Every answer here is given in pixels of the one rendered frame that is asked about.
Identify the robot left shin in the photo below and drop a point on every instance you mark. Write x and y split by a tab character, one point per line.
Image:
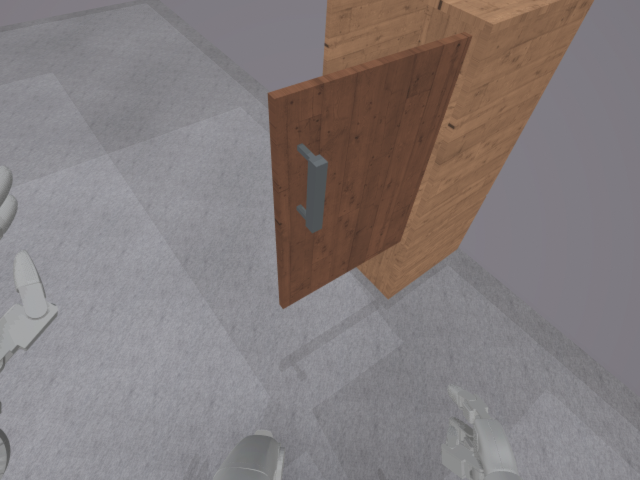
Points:
264	432

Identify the handle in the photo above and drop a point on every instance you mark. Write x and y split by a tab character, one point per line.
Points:
316	187

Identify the left robot thigh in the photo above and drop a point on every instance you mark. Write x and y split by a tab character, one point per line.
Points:
255	457

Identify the left robot hand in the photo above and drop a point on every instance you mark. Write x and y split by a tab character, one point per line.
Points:
21	325

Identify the cupboard door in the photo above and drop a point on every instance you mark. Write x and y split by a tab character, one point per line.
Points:
375	124

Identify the right robot hand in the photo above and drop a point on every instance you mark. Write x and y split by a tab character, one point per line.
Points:
486	447

